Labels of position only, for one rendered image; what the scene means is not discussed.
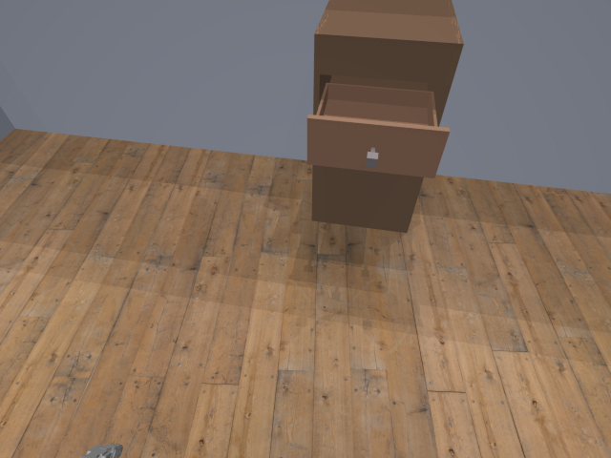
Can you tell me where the cabinet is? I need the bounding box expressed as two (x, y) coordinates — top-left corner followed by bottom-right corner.
(312, 0), (464, 233)

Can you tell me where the drawer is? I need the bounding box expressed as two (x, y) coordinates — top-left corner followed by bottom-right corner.
(307, 83), (450, 178)

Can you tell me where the handle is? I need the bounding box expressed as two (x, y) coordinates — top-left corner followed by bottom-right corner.
(366, 148), (378, 168)

